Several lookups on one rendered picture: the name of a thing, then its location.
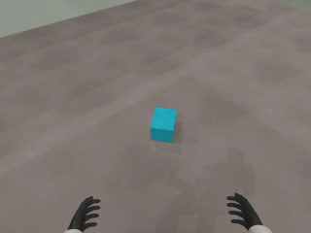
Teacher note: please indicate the carton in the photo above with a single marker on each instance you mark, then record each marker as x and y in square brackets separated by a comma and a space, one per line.
[163, 125]

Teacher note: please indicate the robot left hand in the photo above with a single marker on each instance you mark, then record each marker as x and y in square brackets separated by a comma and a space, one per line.
[80, 217]

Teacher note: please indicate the robot right hand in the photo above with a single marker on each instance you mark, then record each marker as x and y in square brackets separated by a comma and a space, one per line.
[248, 213]

